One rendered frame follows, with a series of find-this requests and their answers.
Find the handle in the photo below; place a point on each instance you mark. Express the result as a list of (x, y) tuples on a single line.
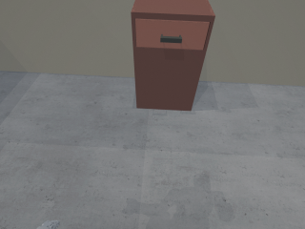
[(170, 39)]

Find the left robot hand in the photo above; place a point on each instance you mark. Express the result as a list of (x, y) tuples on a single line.
[(53, 224)]

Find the drawer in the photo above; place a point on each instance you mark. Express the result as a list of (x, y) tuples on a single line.
[(148, 33)]

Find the cabinet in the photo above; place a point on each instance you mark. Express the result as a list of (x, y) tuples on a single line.
[(167, 78)]

